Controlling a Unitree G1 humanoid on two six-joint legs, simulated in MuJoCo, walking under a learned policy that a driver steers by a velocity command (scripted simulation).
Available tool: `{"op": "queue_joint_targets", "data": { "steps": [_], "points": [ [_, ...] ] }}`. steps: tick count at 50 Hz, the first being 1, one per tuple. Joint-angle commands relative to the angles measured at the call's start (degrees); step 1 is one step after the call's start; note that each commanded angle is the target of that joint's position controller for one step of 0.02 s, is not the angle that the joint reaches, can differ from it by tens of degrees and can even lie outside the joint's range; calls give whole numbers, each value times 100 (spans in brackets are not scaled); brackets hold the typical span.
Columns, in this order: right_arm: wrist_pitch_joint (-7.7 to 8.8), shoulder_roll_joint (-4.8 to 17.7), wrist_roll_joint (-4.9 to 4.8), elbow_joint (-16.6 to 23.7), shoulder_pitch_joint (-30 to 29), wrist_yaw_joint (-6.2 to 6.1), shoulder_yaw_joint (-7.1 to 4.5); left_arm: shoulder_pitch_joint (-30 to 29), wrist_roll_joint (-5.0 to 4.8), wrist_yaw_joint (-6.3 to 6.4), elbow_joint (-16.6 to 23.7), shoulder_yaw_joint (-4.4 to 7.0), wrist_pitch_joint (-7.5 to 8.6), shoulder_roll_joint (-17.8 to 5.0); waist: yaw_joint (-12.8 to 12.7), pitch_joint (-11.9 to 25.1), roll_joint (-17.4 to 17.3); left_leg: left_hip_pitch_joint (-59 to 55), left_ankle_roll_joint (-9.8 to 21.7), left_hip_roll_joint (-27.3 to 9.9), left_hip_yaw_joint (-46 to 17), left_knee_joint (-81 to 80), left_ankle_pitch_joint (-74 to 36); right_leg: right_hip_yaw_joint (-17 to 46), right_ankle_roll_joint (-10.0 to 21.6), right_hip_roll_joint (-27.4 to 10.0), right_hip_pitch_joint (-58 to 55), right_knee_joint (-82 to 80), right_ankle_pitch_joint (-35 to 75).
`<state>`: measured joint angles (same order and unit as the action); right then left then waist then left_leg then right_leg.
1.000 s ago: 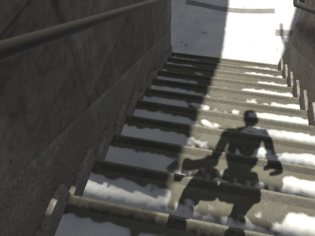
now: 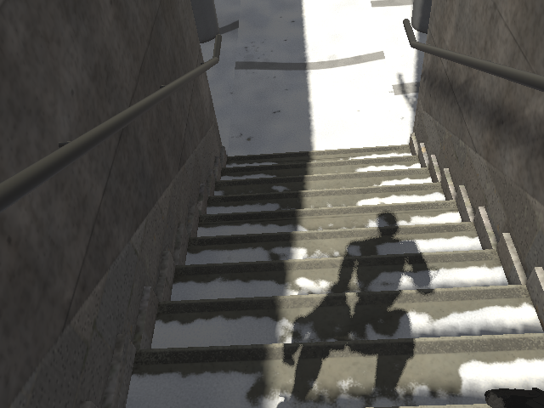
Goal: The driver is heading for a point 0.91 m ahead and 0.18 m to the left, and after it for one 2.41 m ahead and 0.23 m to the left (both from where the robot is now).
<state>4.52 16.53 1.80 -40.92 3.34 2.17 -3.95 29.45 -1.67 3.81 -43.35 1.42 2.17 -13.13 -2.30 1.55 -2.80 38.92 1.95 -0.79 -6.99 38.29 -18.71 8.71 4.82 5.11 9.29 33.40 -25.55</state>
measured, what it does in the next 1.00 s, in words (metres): goes down, turning left: left foot 0.15 m lower, then right foot 0.15 m lower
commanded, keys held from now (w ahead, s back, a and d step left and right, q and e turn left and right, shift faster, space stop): w+e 0.02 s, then w+q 0.32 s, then q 0.66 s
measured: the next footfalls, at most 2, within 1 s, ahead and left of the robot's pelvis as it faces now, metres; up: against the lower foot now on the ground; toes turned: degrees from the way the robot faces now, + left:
left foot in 0.22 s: +0.21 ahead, +0.11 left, -0.15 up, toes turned -6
right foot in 0.62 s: +0.49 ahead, -0.05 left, -0.30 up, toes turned +18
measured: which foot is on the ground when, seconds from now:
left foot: up 0.00-0.20, down 0.22-0.64, up 0.66-1.00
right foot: down 0.00-0.22, up 0.24-0.60, down 0.62-1.00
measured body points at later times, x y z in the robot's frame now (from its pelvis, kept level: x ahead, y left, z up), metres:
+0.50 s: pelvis +0.26 +0.03 -0.18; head +0.28 +0.04 +0.27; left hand +0.45 +0.28 -0.26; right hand +0.22 -0.21 -0.31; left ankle +0.17 +0.12 -0.88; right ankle +0.45 -0.12 -0.86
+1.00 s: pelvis +0.35 +0.02 -0.29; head +0.38 +0.02 +0.16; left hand +0.30 +0.30 -0.40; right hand +0.65 -0.10 -0.37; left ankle +0.27 +0.14 -0.67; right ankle +0.45 -0.06 -1.03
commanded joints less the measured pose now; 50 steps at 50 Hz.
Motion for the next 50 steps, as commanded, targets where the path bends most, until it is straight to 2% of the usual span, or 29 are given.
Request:
{"op": "queue_joint_targets", "data": {
  "steps": [1, 4, 7, 9, 10, 11, 12, 13, 14, 15, 16, 18, 19, 21, 22, 24, 26, 29, 31, 32, 33, 35, 36, 37, 38, 39, 42, 45, 50],
  "points": [
    [74, 9, 32, 571, -660, 98, -4, 52, 2, 86, 135, 249, 17, -830, 0, -258, 928, -1357, 43, 449, 347, -390, -1067, 779, 410, -640, 1525, -315, 1925],
    [29, 136, 13, 519, -167, 234, -47, -73, 100, 57, 90, 247, -69, -837, 115, -187, 1056, -1222, 174, 273, 108, 499, -974, 1288, 649, -852, 1343, 724, 1675],
    [62, -60, -48, 786, -654, 110, 67, -36, -14, 112, 5, 160, -265, -567, -283, -636, 841, -621, 13, -21, 313, -1530, 117, 1170, 548, -693, 94, 1353, 2063],
    [99, 354, -41, 295, 998, 104, -127, -523, 112, 1, -5, 151, -291, -707, 426, 33, 885, -2165, 196, 77, 628, -1095, 443, 940, 524, -531, 222, 3067, 4001],
    [133, 384, -71, -121, 2139, 85, -177, -705, -34, -47, -72, 112, -223, -646, 910, 82, 565, -2771, 463, -302, 404, -2295, 267, 619, 344, -483, 267, 4569, 4384],
    [111, 288, -139, -750, 3644, 115, -142, -829, 57, -213, -271, 98, -80, -514, 1476, 511, -544, -4839, 865, -727, -31, -2128, -1152, -73, 90, 107, 1868, 7400, 1626],
    [79, 188, -212, -933, 3749, 179, 25, -6, 143, -254, -146, 22, 94, -62, 726, 648, -1846, -6511, 1146, -1103, -905, 245, -3516, 70, -141, 388, 4532, 8796, -2155],
    [-8, 154, -360, -748, 3474, 140, 26, 239, 27, -300, 47, 25, 261, -441, 520, 1036, -1762, -6692, 1544, -1344, -1574, 58, -2817, 254, -256, -77, 5113, 7990, -1646],
    [-67, 64, -333, -521, 2974, 102, 10, -307, -2, -348, 127, 109, 376, -744, 515, 610, -557, -5968, 1853, -1521, -1864, -471, -1688, -12, -314, -441, 5483, 7437, -893],
    [-55, 923, -334, -492, 2480, 19, -267, -694, -90, -314, 427, 124, 419, -849, 313, 635, -296, -5364, 2484, -1991, -3595, -1164, 1438, -8, -456, -532, 5622, 7064, -501],
    [54, 551, -260, -233, 1822, -14, -112, -1386, -94, -208, 475, 305, 370, -1250, 135, 63, 657, -4194, 2231, -1940, -3790, -1467, 2411, 404, -405, -909, 5457, 5721, 616],
    [168, 298, -293, -207, 1325, -161, 51, -1742, 126, -59, 646, 274, 256, -921, -279, -797, 774, -1847, 1759, -1208, -2878, -1431, 1105, 247, -688, -1090, 4376, 3907, 1142],
    [96, 457, -271, -255, 1453, -310, -23, -1957, 380, 1, 786, 148, 273, -503, -120, -747, 492, -1436, 1620, -785, -2358, -1372, -74, -80, -827, -986, 3759, 3063, 1464],
    [-48, 359, -51, -404, 1825, -462, 4, -1342, 486, -102, 556, 102, 285, -229, -214, 83, -385, -770, 1232, -195, -1302, -864, -1659, -455, -737, -604, 1802, 2909, 3361],
    [1, 146, -267, -567, 2253, -625, 52, -1638, 401, -209, 581, 182, 383, -537, -23, -26, -11, -950, 1044, 193, -1011, -367, 33, -180, -574, -597, 2131, 1743, 4940],
    [-61, 30, -471, -674, 2640, -774, 98, -2426, 549, -324, 941, 127, 377, -224, 366, -149, 415, -259, 639, 727, -792, -182, 1965, -550, -649, 4, 888, 77, 6390],
    [-324, 7, -311, -727, 2563, -778, 62, -2785, 350, -293, 1434, 84, 167, 71, 469, -76, -190, -634, 668, 867, -1048, 345, 2542, -313, -842, 119, 707, -481, 5587],
    [-557, -271, -386, -469, 2461, -811, 83, -2038, 171, -327, 1326, 180, 87, -117, 280, -70, -394, -2043, 673, 745, -1515, 1782, 2754, 380, -731, -609, 927, -1903, 5684],
    [-600, -341, -356, -401, 2213, -742, 171, -565, 266, -399, 654, 343, 134, -205, -191, 197, 324, -1251, 288, 979, -1074, 3676, 3522, 171, -691, -1105, -1070, -2639, 7039],
    [-584, -472, -251, -326, 2295, -642, 234, 358, 228, -393, 413, 362, 103, -382, -423, 883, 1225, 289, 23, 1304, -503, 5681, 6458, 338, -459, -1905, -3167, -1143, 9363],
    [-568, -255, -398, -161, 3123, -523, 227, -19, 158, -402, 421, 273, 109, -579, -1, 1482, 2117, 1868, -232, 1536, -814, 7675, 7773, 1055, 591, -2878, -4553, 786, 10433],
    [-514, 124, -402, 55, 2779, -448, 169, -350, 147, -378, 427, 250, 24, -811, -26, 1705, 1500, 2640, -580, 979, -653, 9238, 6999, 1239, 1219, -3249, -3772, 374, 8829],
    [-613, 250, -332, 257, 2332, -530, 140, -868, 215, -364, 474, 220, -25, -874, 225, 1400, 520, 2410, -695, 704, -227, 9002, 6146, 1308, 1441, -3155, -2557, -258, 6868],
    [-792, 140, -436, 499, 1917, -685, 165, -1464, 405, -303, 503, 229, -84, -1044, 500, 793, 773, 2183, -811, 502, -110, 9105, 5528, 1784, 1754, -3433, -988, -1017, 5280],
    [-958, 233, -352, 492, 1679, -760, 146, -1739, 515, -251, 558, 104, -150, -875, 561, 374, 370, 1640, -898, 527, 42, 9395, 5102, 1456, 1580, -3039, 170, -1384, 4606],
    [-1064, 210, -299, 609, 1589, -772, 131, -1998, 591, -239, 633, 1, -186, -842, 637, 134, 416, 1144, -926, 632, 198, 9519, 4787, 975, 1294, -2577, 996, -1513, 4422],
    [-1067, -77, -392, 1005, 1166, -856, 210, -1645, 439, -122, 586, -153, -347, -871, 406, 63, 733, 1398, -960, 773, 351, 9484, 4315, -81, 823, -1884, 787, -1347, 4948],
    [-958, -171, -386, 1446, 633, -733, 315, -833, 391, 110, 417, -197, -419, -877, 61, 342, 910, 2157, -1003, 721, 35, 9558, 4289, -146, 878, -2022, -348, -970, 4958],
    [-893, -196, -287, 1875, -48, -581, 417, -687, 418, 165, 518, 0, -519, -1368, -90, 415, 1051, 2425, -996, 442, 96, 9387, 5028, 29, 1218, -2466, -1071, -1206, 4828]
  ]
}}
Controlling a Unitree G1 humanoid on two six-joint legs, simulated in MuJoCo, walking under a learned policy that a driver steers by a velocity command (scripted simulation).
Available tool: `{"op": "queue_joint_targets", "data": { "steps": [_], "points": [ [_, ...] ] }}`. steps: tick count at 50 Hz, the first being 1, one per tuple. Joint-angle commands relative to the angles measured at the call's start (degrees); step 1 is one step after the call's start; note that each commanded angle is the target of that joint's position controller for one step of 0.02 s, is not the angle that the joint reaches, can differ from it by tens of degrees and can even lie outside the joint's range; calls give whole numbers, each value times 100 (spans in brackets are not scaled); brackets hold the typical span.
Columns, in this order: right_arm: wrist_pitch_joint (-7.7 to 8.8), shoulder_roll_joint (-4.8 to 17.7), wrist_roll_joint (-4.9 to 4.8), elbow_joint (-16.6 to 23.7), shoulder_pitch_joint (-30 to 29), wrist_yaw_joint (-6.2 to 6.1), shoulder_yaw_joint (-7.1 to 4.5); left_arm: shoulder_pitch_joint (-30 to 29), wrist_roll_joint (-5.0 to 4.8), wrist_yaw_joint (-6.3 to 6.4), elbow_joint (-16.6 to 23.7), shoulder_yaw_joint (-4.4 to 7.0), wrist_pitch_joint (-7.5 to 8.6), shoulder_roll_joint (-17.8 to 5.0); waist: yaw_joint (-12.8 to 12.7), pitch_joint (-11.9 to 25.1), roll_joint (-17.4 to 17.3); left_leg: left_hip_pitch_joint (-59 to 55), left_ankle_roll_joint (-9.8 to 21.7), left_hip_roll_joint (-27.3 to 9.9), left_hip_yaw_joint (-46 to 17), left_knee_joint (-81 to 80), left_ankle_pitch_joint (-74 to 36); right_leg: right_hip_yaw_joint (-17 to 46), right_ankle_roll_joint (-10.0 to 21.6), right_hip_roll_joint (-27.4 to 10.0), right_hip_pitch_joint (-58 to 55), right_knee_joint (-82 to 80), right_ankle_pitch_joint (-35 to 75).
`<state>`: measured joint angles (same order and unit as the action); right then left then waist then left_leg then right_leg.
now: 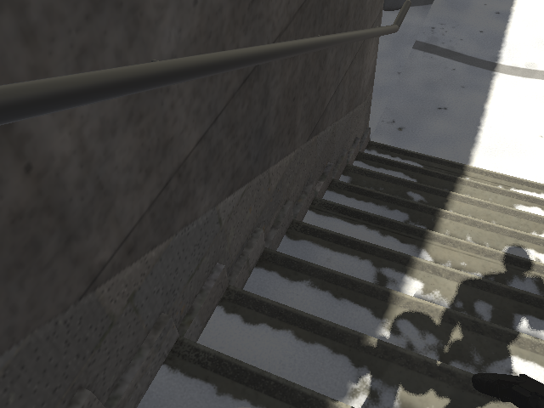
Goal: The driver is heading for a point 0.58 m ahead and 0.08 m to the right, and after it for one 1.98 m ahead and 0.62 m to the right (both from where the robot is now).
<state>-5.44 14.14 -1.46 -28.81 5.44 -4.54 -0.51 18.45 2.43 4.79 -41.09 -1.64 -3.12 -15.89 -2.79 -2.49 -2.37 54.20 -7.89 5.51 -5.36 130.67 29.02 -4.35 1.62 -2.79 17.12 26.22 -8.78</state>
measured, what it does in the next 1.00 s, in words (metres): steps on the spot, turning right: left foot 0.15 m higher, then right foot 0.15 m lower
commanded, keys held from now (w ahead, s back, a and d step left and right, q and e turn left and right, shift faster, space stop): q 0.08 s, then e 0.30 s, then w+e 0.62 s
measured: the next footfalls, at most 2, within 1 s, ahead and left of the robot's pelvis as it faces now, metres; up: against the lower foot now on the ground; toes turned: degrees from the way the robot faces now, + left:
left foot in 0.18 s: -0.04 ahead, +0.17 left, +0.15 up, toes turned +6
right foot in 0.98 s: +0.13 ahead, -0.09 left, +0.00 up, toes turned -16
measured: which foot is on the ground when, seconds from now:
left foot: up 0.00-0.16, down 0.18-0.98, up 1.00-1.00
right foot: down 0.00-0.20, up 0.22-0.96, down 0.98-1.00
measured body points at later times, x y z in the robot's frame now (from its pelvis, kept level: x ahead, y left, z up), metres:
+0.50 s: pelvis -0.05 +0.10 +0.09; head -0.03 +0.15 +0.54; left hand +0.07 +0.37 -0.05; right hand +0.02 -0.15 -0.01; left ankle -0.08 +0.16 -0.59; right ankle -0.01 -0.07 -0.50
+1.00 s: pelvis +0.06 +0.01 +0.01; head +0.09 +0.01 +0.46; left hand +0.34 +0.15 -0.08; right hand -0.08 -0.24 -0.12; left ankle -0.06 +0.16 -0.54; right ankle +0.09 -0.08 -0.73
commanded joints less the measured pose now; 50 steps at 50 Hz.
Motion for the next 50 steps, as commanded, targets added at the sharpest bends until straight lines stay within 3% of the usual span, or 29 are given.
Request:
{"op": "queue_joint_targets", "data": {
  "steps": [1, 5, 6, 7, 8, 9, 10, 11, 12, 13, 14, 15, 17, 19, 20, 22, 24, 25, 29, 34, 37, 40, 43, 44, 46, 47, 48, 49, 50],
  "points": [
    [88, 80, 3, 765, -456, 118, 89, 294, 38, 84, 370, 332, 36, -1137, -110, 766, 1059, 796, 7, -271, -48, -123, 378, 1228, 1511, -1684, -1792, -529, 3051],
    [157, -95, 55, 934, -732, 263, 281, -180, -178, 99, 434, 450, 82, -1378, 30, 840, 1278, -482, 388, -825, 208, -2405, 787, 787, 1130, -1455, -1139, -685, 2593],
    [158, -169, 79, 820, -519, 287, 360, -526, -145, 2, 558, 505, 67, -1512, 237, 935, 1277, -1662, 538, -810, 545, -3420, 1065, 410, 974, -1290, -425, -832, 2823],
    [175, -127, 94, 738, -283, 295, 364, -558, -236, -98, 562, 580, 61, -1652, 329, 899, 1488, -2692, 704, -621, 863, -4187, 1609, 326, 984, -1260, 238, -1121, 3006],
    [208, -65, 186, 505, 156, 296, 327, -428, -365, -167, 441, 599, 53, -1600, 427, 914, 1686, -3435, 877, -466, 1002, -4795, 1837, 330, 999, -1269, 538, -1090, 2788],
    [195, -63, 293, 164, 845, 358, 298, -293, -469, -260, 324, 545, 67, -1322, 636, 867, 1492, -3830, 1065, -353, 933, -5757, 1947, 224, 806, -1036, 689, -570, 2252],
    [182, 13, 283, -132, 1266, 493, 313, 442, -525, -337, 115, 455, 34, -619, 358, 516, 46, -3278, 1623, -569, -469, -7870, 1412, 474, 467, -739, 675, 647, -44],
    [240, 1078, 259, -666, 2433, 437, -1, 69, -135, -452, 505, 478, 198, -451, 744, 368, -2943, -3895, 2294, -1840, -2736, -8623, -3592, 1535, 141, 144, 2730, 2099, -3319],
    [556, 1260, 620, -713, 2355, 445, -140, -1255, -429, -550, 768, 653, 447, -856, 1363, 188, -2260, -3209, 2845, -2490, -4150, -10073, -3805, 3302, -31, 959, 3442, 2917, -3486],
    [770, 1270, 670, -602, 1510, 523, -211, -1536, -696, -500, 830, 756, 512, -1071, 866, -254, -1386, -3040, 2727, -2436, -3813, -9894, -3590, 3374, -101, 1230, 3803, 3651, -3060],
    [780, 1074, 498, -642, 738, 546, -208, -1098, -628, -369, 673, 791, 391, -988, 263, -331, -1475, -2910, 2441, -2297, -3258, -9506, -3227, 2818, -309, 1215, 3845, 4119, -2788],
    [759, 712, 324, -657, 429, 535, -129, -688, -407, -205, 482, 819, 224, -1034, 25, -349, -1570, -2667, 1947, -2285, -2697, -9164, -3427, 2501, -492, 1098, 3690, 4551, -2242],
    [574, 228, 327, -493, -86, 465, 41, -195, -253, -71, 256, 809, -117, -817, -368, -190, -1128, -1777, 1185, -1952, -1700, -8675, -2798, 1882, -528, 1231, 3140, 5569, -768],
    [511, 211, 419, -356, 9, 288, 104, -559, -79, -6, 495, 712, -283, -592, -265, 209, -379, -1889, 1138, -1988, -1270, -8770, -2610, 1555, -420, 1260, 3105, 6268, 234],
    [536, 307, 399, -412, 257, 179, 117, -498, -120, -26, 572, 661, -315, -511, -256, 477, -228, -2129, 1235, -1964, -1050, -8964, -2274, 1484, -448, 1209, 3020, 6395, 668],
    [636, 338, 387, -605, 790, 50, 114, -564, -142, -135, 757, 644, -292, -563, -74, 635, -298, -2851, 1273, -1950, -822, -9215, -1246, 1516, -507, 973, 3234, 6070, 1473],
    [715, 375, 242, -878, 1300, -23, 52, -528, -196, -282, 816, 664, -192, -585, 77, 586, -378, -3526, 1247, -1894, -668, -9299, -653, 1624, -558, 751, 3353, 5395, 1888],
    [754, 443, 245, -953, 1701, -70, 18, -549, -218, -326, 780, 713, -165, -660, 241, 539, -478, -3835, 1208, -1961, -676, -9422, -599, 1640, -500, 726, 3414, 5297, 1881],
    [876, 471, 230, -1229, 2441, 0, -137, -1033, -345, -515, 857, 767, -69, -529, 629, 92, -261, -4580, 1303, -2202, -743, -9490, -442, 1857, -418, 617, 3933, 4366, 1750],
    [992, 576, 250, -1315, 2579, 144, -268, -1273, -394, -608, 902, 772, -35, -277, 751, -278, -483, -4243, 1491, -2428, -645, -9465, -105, 1888, -397, 492, 3913, 3590, 1887],
    [918, 650, 303, -1403, 2550, 105, -340, -1637, -426, -688, 1093, 729, 20, -170, 839, -394, -418, -3971, 1591, -2552, -529, -9343, 190, 1790, -312, 385, 3816, 2978, 2133],
    [822, 736, 286, -1525, 2443, -14, -372, -1882, -425, -829, 1168, 657, 70, 14, 879, -433, -306, -3306, 1429, -2484, 227, -9015, -292, 983, -303, 378, 2914, 2322, 2283],
    [789, 912, 178, -1566, 2168, 48, -473, -1891, -529, -919, 1110, 632, 81, 70, 866, -490, -263, -2911, 1333, -2579, 604, -8807, -231, 500, -105, 274, 1853, 1748, 1909],
    [786, 1004, 184, -1541, 2096, 78, -512, -1872, -502, -910, 1065, 644, 47, 49, 815, -398, -336, -2666, 1312, -2636, 765, -8593, -323, 142, -33, 453, 1209, 2070, 1785],
    [740, 896, -28, -1647, 2212, 131, -530, -1798, -549, -862, 863, 604, 40, 174, 838, -497, -456, -3360, 1081, -2725, 1084, -7947, -1422, 170, 201, 268, 1095, 733, 1074],
    [753, 1094, -25, -1767, 2157, 158, -609, -1263, -557, -818, 587, 714, 64, 82, 517, -79, -551, -3415, 1056, -2595, 1283, -7043, -2404, -25, 275, 357, 22, 332, 1573],
    [799, 1114, -45, -1832, 1888, 166, -623, -295, -533, -759, 203, 865, 71, -180, -43, 429, -615, -3217, 1028, -2431, 1380, -5945, -3317, -3, 450, 383, -1280, -206, 2325],
    [876, 1072, -31, -1865, 1622, 111, -615, 821, -386, -721, -171, 994, 123, -545, -802, 639, 73, -2291, 868, -1973, 1480, -3485, -2408, 446, 838, 237, -2670, -688, 2624],
    [1022, 310, 262, -1728, 1944, 149, -449, 906, -256, -704, -294, 997, 265, -1185, -428, 712, 1669, 241, 632, -1076, 1360, -663, 2008, 1265, 1236, -274, -4083, 1214, 5264]
  ]
}}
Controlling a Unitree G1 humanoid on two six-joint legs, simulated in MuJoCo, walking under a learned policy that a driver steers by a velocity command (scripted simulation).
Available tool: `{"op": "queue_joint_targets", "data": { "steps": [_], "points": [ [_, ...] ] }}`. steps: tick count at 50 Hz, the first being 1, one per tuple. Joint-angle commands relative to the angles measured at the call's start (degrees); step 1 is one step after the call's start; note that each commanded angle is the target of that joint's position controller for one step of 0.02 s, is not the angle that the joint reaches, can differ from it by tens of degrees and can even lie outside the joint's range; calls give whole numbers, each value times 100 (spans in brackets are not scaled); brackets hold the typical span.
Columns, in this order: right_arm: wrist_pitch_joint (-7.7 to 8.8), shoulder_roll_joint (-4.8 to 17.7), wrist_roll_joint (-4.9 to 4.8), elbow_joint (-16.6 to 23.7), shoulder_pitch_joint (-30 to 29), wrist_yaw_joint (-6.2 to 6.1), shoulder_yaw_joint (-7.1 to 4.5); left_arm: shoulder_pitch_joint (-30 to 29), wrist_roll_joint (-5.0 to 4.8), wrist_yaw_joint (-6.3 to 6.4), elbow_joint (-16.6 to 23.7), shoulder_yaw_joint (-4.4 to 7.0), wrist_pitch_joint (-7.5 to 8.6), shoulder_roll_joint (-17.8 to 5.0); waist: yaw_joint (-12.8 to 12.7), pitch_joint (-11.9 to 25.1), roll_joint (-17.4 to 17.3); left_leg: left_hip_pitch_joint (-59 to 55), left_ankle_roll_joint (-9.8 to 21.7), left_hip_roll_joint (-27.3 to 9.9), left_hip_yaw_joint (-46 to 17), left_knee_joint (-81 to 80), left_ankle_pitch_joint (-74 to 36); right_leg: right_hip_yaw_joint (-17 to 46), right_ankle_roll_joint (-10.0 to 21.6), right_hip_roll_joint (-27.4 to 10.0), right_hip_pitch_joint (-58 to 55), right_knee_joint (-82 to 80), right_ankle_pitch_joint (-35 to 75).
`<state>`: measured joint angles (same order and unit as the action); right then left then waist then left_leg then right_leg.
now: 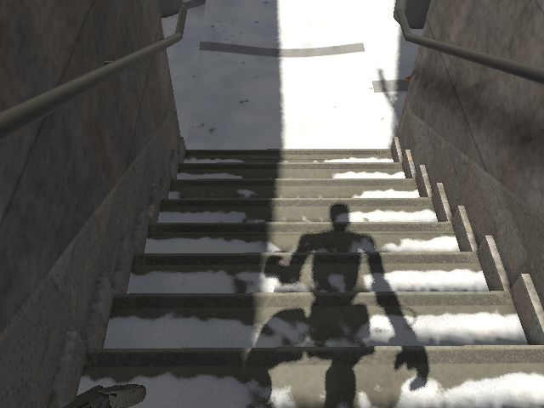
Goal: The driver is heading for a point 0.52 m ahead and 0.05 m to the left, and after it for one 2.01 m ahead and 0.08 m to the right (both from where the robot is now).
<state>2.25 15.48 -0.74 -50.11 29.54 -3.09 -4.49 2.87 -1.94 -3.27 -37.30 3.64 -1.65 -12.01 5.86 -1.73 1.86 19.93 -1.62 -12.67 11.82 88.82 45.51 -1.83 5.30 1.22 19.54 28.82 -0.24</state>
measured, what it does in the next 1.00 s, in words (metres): goes down: left foot 0.15 m lower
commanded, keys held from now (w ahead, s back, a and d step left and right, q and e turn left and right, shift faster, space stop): w+e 0.08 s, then w+q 0.72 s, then w+e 0.20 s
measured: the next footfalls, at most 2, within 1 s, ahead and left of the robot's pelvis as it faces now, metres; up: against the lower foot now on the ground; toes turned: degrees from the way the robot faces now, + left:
left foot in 0.54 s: +0.40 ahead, +0.06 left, -0.15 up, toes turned -6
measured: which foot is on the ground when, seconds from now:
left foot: up 0.00-0.52, down 0.54-1.00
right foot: down 0.00-0.56, up 0.58-1.00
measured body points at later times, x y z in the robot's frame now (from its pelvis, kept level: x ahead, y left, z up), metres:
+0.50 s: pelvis +0.24 -0.02 -0.11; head +0.24 -0.03 +0.34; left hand +0.24 +0.23 -0.25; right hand +0.39 -0.27 -0.21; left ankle +0.39 +0.07 -0.83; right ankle +0.05 -0.08 -0.74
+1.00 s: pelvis +0.52 -0.03 -0.24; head +0.53 -0.02 +0.21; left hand +0.67 +0.24 -0.33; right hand +0.56 -0.28 -0.38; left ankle +0.36 +0.06 -0.90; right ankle +0.65 -0.12 -0.98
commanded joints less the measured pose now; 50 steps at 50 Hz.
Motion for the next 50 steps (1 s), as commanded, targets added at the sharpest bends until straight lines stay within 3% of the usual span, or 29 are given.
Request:
{"op": "queue_joint_targets", "data": {
  "steps": [1, 2, 3, 4, 6, 8, 10, 12, 15, 17, 20, 23, 25, 26, 27, 28, 29, 30, 31, 32, 33, 34, 36, 37, 39, 40, 42, 46, 50],
  "points": [
    [440, 465, 36, 647, 52, 102, -15, 2421, 148, 56, -427, 395, 119, -1585, -1058, 1692, 1150, 3901, 98, 539, -1475, 3141, -255, 2127, 1408, -1133, -4473, 895, 3478],
    [491, 667, -126, 957, -195, 104, -83, 2446, 59, 11, -527, 421, 101, -1515, -1033, 1872, 664, 4140, -11, 793, -1628, 2868, -998, 3264, 1950, -1638, -3921, -263, 701],
    [502, 605, -221, 1198, -699, -9, -73, 1941, -36, 9, -584, 403, 134, -1472, -616, 1125, 187, 4790, -12, 731, -1667, 2330, -1637, 4225, 1974, -1890, -3192, -909, -1449],
    [430, 773, -97, 1113, -941, -128, -172, 1071, 24, 23, -346, 114, 253, -652, -329, 587, -524, 4732, 45, 574, -1984, 1655, -2598, 4105, 1640, -1730, -2250, -882, -1562],
    [242, 782, 41, 778, -313, -88, -181, 475, 9, 44, -290, -8, 427, -246, 153, 429, -28, 4085, 110, 276, -2075, 195, -3591, 3112, 1020, -1349, -1100, -209, -298],
    [179, 473, 250, 801, -632, -1, -143, 981, 130, 255, -613, 3, 448, -364, -18, 320, 264, 3148, -60, 362, -1843, -1419, -4305, 2235, 769, -765, -141, -265, 801],
    [152, 211, 189, 850, -824, 105, -28, 1674, 234, 445, -944, 55, 431, -622, -187, 568, 295, 3226, -45, 399, -1955, -1513, -4815, 2422, 881, -943, -535, -118, 1232],
    [228, 587, 3, 1022, -1363, 252, -103, 1944, 174, 548, -1069, -11, 492, -513, -353, 315, 213, 3447, 245, 534, -2338, -3038, -5995, 2100, 524, -825, -790, -14, 165],
    [384, 308, 199, 1169, -2404, 450, -11, 2046, 91, 787, -1156, -66, 535, -543, -681, -90, 134, 1112, 249, 1200, -1509, -5109, -8625, 1148, 34, -193, 1025, 72, -1197],
    [292, 139, 78, 1097, -2035, 504, -1, 1993, 188, 780, -1246, -83, 518, -521, -575, -71, 508, 673, 333, 1416, -1826, -4891, -8439, 1154, 107, -204, 1154, 454, -1116],
    [170, 8, 48, 1304, -2352, 538, 91, 2605, 73, 692, -1423, -105, 434, -313, -964, -407, 158, 2300, 495, 1540, -2309, -5319, -7090, 1517, 285, -582, -477, 1575, -256],
    [198, -32, -7, 1465, -2632, 702, 214, 2713, 208, 779, -1408, -183, 328, -149, -1142, -464, 144, 2475, 415, 1364, -2069, -5838, -6589, 1654, 421, -907, -861, 2457, 728],
    [193, 90, -33, 1254, -1983, 757, 169, 2361, 264, 773, -1306, -198, 285, -421, -846, -429, 184, 1726, 466, 1312, -1537, -5961, -5278, 1796, 401, -1175, -580, 2942, 1728],
    [193, 358, 55, 828, -798, 770, 15, 1960, 343, 675, -1310, -106, 360, -768, -225, 273, 310, -37, 647, 1551, -1073, -5147, -4974, 1622, 378, -1008, -15, 3840, 2550],
    [190, 507, 31, 399, 170, 696, -105, 2041, 256, 590, -1326, -68, 468, -746, 143, 623, -203, -1527, 1030, 1476, -1269, -6423, -5047, 1169, 66, -550, 407, 5066, 3077],
    [194, 729, 37, -37, 1374, 661, -112, 1883, 255, 531, -1299, -93, 663, -645, 565, 952, -1132, -3344, 1693, 748, -2244, -5886, -7815, 515, -456, 234, 1876, 8205, -848],
    [91, 593, 38, -126, 1148, 699, -25, 3055, 217, 472, -1259, -216, 768, -269, -245, 1634, -1949, -4769, 2482, 101, -3656, -4733, -8110, 722, -869, 385, 3616, 9292, -5076],
    [-35, 536, -181, 185, 762, 633, -61, 2646, 202, 472, -896, -211, 826, -570, -171, 1633, -1302, -4459, 2703, -29, -4401, -5569, -6243, 901, -797, 163, 4001, 8240, -4609],
    [-36, 1045, -115, 282, 102, 542, -235, 1785, -191, 513, -472, -166, 836, -577, -259, 1108, -1099, -3733, 2917, -611, -5736, -6497, -3333, 1039, -601, -15, 4733, 7377, -3638],
    [-9, 795, -63, 546, -551, 515, -166, 1089, -137, 615, -406, -62, 725, -836, -477, 388, 337, -2461, 2599, -567, -6390, -6850, -1859, 1073, -529, -238, 4562, 6991, -3197],
    [116, 492, 20, 730, -1099, 423, -29, 1102, -45, 645, -439, 21, 673, -990, -876, 97, 903, -1181, 2234, -320, -5909, -6846, -2037, 1387, -435, -488, 3876, 5521, -1798],
    [194, 723, 92, 898, -1389, 330, -46, 1274, 157, 685, -509, 34, 563, -826, -1064, -177, 670, -22, 2123, 76, -5435, -6835, -3007, 1307, -632, -511, 3191, 4798, -1557],
    [144, 522, 102, 710, -1053, 80, 10, 1090, 497, 715, -283, 13, 564, -464, -1007, 179, -116, 642, 2140, 669, -4336, -6510, -5422, 1056, -956, -437, 2152, 3616, -971],
    [152, 619, 158, 588, -738, 2, -11, 1536, 420, 650, -421, 23, 584, -421, -1094, 582, -408, 578, 2104, 773, -3983, -6269, -6365, 878, -952, -301, 1722, 3771, -4],
    [197, 200, -73, 336, -73, -137, 59, 856, 313, 529, -198, 107, 589, -627, -787, 440, -703, 54, 1819, 1210, -3739, -5691, -5429, 1249, -852, -244, 2396, 2663, 1294],
    [138, 2, -191, 271, 36, -230, 114, 641, 432, 472, -36, 66, 572, -511, -719, 314, -676, 326, 1662, 1538, -3517, -5491, -4580, 1164, -807, -91, 2126, 1731, 2062],
    [25, -2, -121, 189, -47, -223, 162, 532, 545, 355, 4, -7, 543, -198, -555, 359, -578, 1178, 1312, 1813, -2982, -5536, -3519, 722, -681, 170, 624, 690, 3095],
    [-91, -61, -66, 114, -87, -142, 229, -64, 316, 208, 422, 5, 536, -107, -220, 129, -899, 552, 1297, 1596, -3301, -4568, -3258, 796, -596, 59, 528, 62, 2277],
    [-203, 44, -51, 20, -11, -300, 273, 452, 113, 84, -2, 127, 693, -353, -108, -287, -612, -565, 1382, 1187, -3634, -3140, -4613, 1047, -394, -480, 704, -1347, 1657]
  ]
}}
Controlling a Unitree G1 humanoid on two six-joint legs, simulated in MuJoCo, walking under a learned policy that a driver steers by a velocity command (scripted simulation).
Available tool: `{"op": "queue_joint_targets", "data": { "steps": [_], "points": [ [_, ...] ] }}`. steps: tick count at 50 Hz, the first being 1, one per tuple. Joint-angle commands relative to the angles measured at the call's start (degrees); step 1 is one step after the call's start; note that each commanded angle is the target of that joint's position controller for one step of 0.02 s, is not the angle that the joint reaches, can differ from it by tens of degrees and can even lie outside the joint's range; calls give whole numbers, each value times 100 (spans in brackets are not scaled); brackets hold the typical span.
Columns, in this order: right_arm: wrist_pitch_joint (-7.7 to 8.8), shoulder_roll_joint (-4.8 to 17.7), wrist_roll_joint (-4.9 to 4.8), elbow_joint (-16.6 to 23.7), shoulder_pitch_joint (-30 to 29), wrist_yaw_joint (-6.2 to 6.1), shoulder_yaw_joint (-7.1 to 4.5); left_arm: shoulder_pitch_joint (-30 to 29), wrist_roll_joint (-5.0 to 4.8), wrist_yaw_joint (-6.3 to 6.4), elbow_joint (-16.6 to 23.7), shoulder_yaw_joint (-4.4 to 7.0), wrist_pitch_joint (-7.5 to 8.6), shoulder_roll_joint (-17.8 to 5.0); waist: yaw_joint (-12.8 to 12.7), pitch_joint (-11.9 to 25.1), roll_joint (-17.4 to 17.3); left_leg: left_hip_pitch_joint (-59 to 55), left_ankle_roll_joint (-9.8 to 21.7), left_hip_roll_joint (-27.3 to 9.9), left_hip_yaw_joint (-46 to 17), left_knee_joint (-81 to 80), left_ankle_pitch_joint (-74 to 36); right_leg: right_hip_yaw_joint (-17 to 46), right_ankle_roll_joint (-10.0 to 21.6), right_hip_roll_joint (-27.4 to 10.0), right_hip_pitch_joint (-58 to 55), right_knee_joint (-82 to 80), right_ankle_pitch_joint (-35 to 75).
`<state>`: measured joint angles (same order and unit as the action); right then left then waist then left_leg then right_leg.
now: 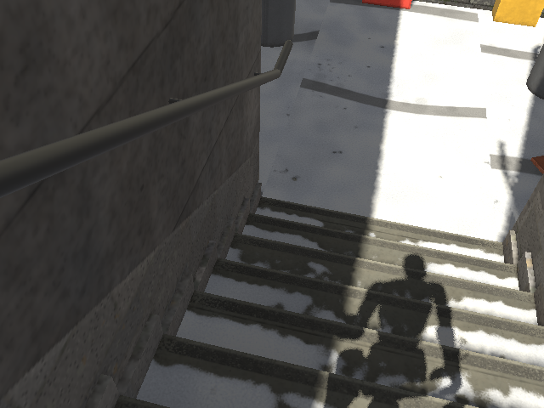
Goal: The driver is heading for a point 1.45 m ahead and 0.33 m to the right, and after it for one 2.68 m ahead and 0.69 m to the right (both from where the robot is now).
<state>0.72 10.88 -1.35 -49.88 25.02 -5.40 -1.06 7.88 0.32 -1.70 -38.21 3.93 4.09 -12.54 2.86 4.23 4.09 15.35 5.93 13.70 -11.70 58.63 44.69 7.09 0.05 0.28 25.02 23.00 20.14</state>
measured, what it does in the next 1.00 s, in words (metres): goes down, turning right: right foot 0.15 m lower, then left foot 0.15 m lower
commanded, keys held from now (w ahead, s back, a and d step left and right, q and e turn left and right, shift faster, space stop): w+e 0.74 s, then w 0.08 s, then w+q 0.18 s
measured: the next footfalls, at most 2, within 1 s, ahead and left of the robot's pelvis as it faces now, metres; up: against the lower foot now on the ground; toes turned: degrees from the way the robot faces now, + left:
right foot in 0.04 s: +0.12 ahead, -0.11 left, -0.15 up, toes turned +4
left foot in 0.52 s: +0.43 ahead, +0.04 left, -0.30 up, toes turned -25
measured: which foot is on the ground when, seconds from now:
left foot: down 0.00-0.06, up 0.08-0.50, down 0.52-1.00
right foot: up 0.00-0.02, down 0.04-0.54, up 0.56-1.00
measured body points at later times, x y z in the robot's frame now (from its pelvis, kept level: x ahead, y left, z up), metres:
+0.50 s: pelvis +0.28 -0.03 -0.15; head +0.28 -0.04 +0.30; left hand +0.27 +0.22 -0.29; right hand +0.47 -0.30 -0.19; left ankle +0.43 +0.04 -0.89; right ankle +0.09 -0.11 -0.80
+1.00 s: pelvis +0.48 -0.12 -0.28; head +0.49 -0.11 +0.17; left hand +0.78 -0.01 -0.36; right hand +0.28 -0.27 -0.42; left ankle +0.40 +0.06 -0.96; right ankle +0.57 -0.35 -0.98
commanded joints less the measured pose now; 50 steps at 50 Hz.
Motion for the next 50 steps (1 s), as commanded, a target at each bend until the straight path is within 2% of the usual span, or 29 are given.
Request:
{"op": "queue_joint_targets", "data": {
  "steps": [1, 2, 3, 4, 5, 6, 7, 8, 10, 11, 13, 16, 18, 22, 24, 26, 27, 28, 29, 30, 31, 32, 34, 36, 38, 39, 42, 47, 50],
  "points": [
    [-21, 459, -48, -128, 353, 11, -55, 795, -87, -73, -302, 154, 137, -356, -115, -717, -680, 280, 588, -1290, -1163, 653, -4924, -46, 276, -294, -689, -889, -223],
    [78, 445, 3, -238, 190, 174, -28, 2354, 15, -71, -892, 242, 122, -541, -718, -250, -139, 1620, 363, -1032, -470, 2387, -4770, -29, 591, -468, -2730, -366, 1172],
    [281, 424, 73, -358, 644, 442, -43, 3447, -51, -83, -1119, 243, -1, -655, -1044, 986, 1057, 3802, -152, -354, 342, 5302, -1008, 927, 1589, -1348, -5645, 1327, 2538],
    [531, 692, 0, -326, 1191, 617, -42, 3327, -279, -77, -1187, 143, -35, -678, -789, 1334, 1718, 5110, -210, -682, 287, 6246, 416, 1631, 2008, -1668, -6269, 1717, 2366],
    [635, 879, 3, -197, 731, 669, -72, 3359, -254, -41, -1126, 77, -207, -543, -995, 1342, 1594, 5624, -364, -1045, 444, 6630, 437, 1704, 2213, -1706, -6123, 1585, 1700],
    [738, 806, -146, 258, -5, 682, -21, 2952, -172, 74, -1118, 300, -219, -1285, -928, 1139, 1114, 5935, -443, -1301, 346, 5408, -697, 3197, 2686, -2125, -5460, 482, -2073],
    [603, 1004, -121, 385, -828, 550, -140, 2268, -68, 123, -915, 167, -238, -802, -729, 316, -346, 5680, -527, -1497, 389, 4754, -1539, 3539, 2507, -2005, -3971, -29, -3038],
    [441, 1049, 1, 622, -1359, 387, -159, 1737, 64, 117, -746, 2, -198, -602, -487, -353, -925, 4989, -522, -1530, 459, 4489, -1810, 3636, 2306, -1922, -2318, -374, -2923],
    [394, 1000, 225, 769, -1358, 229, -226, 1022, -108, 226, -523, -83, 72, -559, 86, -1101, -875, 3579, -751, -1869, 320, 993, -3328, 2196, 1669, -860, -178, -360, -1845],
    [431, 836, 443, 900, -1747, 212, -217, 1140, -126, 314, -590, -69, 94, -554, -175, -995, -472, 2613, -843, -1748, 610, -223, -4012, 1567, 1449, -274, 259, -452, -1214],
    [480, 370, 321, 619, -886, 308, -135, 1340, 18, 434, -798, -35, 37, -648, 84, -24, 182, 970, -840, -1480, 838, 136, -5520, 1366, 1432, -134, 496, 20, -192],
    [626, 689, 323, 1128, -2223, 479, -201, 2488, -293, 538, -1051, -15, 49, -476, -604, -242, -317, 3604, -460, -1564, 131, -1503, -6176, 2215, 1445, -283, -2065, 945, -1291],
    [712, 414, 446, 1467, -2754, 593, -129, 2423, -301, 530, -1084, -76, 2, -289, -729, -579, -502, 1652, -352, -1247, 536, -3124, -7683, 1700, 1059, 411, -242, 1112, -2627],
    [553, 401, 125, 1802, -2380, 527, -216, 2338, -276, 542, -1114, -65, -235, -66, -740, -733, 232, 596, -605, -1332, 198, -3603, -6796, 2195, 1182, 604, -244, 1925, -3433],
    [580, 460, 127, 1768, -2015, 502, -262, 2398, -209, 649, -1138, -82, -437, -30, -746, -669, 73, 615, -448, -1738, -146, -4737, -6967, 2257, 1118, 686, -1257, 3153, -3376],
    [519, 514, 208, 1243, -537, 616, -391, 2326, -177, 562, -1124, -132, -525, -108, -159, -41, -541, -1710, -451, -2026, 236, -4538, -7854, 1449, 776, 948, -140, 5280, -4567],
    [505, 726, 260, 885, 710, 664, -422, 2591, -161, 370, -1156, -186, -455, 150, 219, 703, -1463, -4237, -188, -2623, 49, -2521, -9096, 1014, 542, 1243, 1934, 7154, -6797],
    [485, 1044, 130, 703, 1234, 713, -432, 3353, -366, 268, -1076, -180, -335, -67, 189, 1395, -2272, -5412, 672, -3669, -1001, -1637, -8803, 1126, 283, 1255, 3294, 9098, -7653],
    [354, 1056, 33, 643, 1412, 745, -434, 3385, -426, 202, -1078, -163, -223, -262, 272, 1447, -2270, -5296, 851, -3810, -1182, -1782, -8460, 1194, 184, 876, 3943, 9679, -7498],
    [314, 1478, 58, 572, 1082, 732, -549, 2790, -561, 267, -600, -183, -187, -472, 105, 1310, -2054, -4775, 1489, -4278, -2113, -2670, -5451, 653, 62, 480, 4419, 9605, -6681],
    [307, 1117, 199, 575, 491, 674, -456, 1763, -423, 420, -365, -119, -314, -604, -17, 283, -543, -3166, 1440, -4115, -2225, -3803, -3115, 108, 71, 197, 4497, 9395, -5532],
    [379, 918, 307, 625, -60, 639, -325, 1211, -420, 567, -124, -93, -446, -654, -120, -516, -701, -1620, 1535, -4176, -2406, -4114, -3387, 151, 67, 29, 4071, 9302, -4899],
    [491, 210, 194, 568, -709, 681, -69, 1558, -234, 661, -506, 23, -559, -629, -595, -1236, -423, 382, 688, -2972, -864, -3892, -3534, 717, 211, -294, 3203, 7666, -3575],
    [596, 336, 235, 518, -913, 598, -60, 1728, -176, 604, -451, 120, -422, -647, -820, -1174, -713, 1447, 258, -2211, 428, -3935, -4844, 627, 225, -202, 2089, 5244, -2096],
    [543, 587, 324, 81, -370, 454, -99, 1286, -24, 408, -359, 3, -350, -57, -595, -590, -998, 1181, 337, -2231, 582, -3822, -6179, 74, 148, -227, 1256, 4294, -1167],
    [529, 927, 377, -14, -240, 438, -187, 1710, -78, 310, -536, -22, -352, 37, -744, -289, -1030, 887, 456, -2447, 382, -3558, -6085, 93, 156, -243, 1137, 4579, -759],
    [481, 653, -62, -338, 703, 343, -204, 369, -123, 196, -101, 29, -335, -244, -162, -760, -717, -1009, 419, -2606, -85, -2905, -4552, 825, 463, -322, 3241, 3183, -403],
    [362, 693, 99, -260, 747, 227, -130, -721, 57, -147, 273, -92, -10, -184, 147, -1045, -334, 640, 387, -2150, 7, -2239, -3142, -240, 284, -334, 1320, 1365, 1075],
    [186, 760, -47, -338, 993, 240, -177, -958, -206, -185, 462, -201, -106, -97, 460, -1216, -450, 587, 457, -2026, -139, -1738, -3185, -283, 62, -169, 600, 545, -32]
  ]
}}
Velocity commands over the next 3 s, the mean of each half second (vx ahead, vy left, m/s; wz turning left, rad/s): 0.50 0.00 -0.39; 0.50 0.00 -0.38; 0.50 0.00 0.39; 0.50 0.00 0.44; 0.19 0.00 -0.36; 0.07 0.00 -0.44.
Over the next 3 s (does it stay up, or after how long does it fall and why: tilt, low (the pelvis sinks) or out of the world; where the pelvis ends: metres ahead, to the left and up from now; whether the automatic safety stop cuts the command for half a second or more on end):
stays up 1.24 -0.25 -0.68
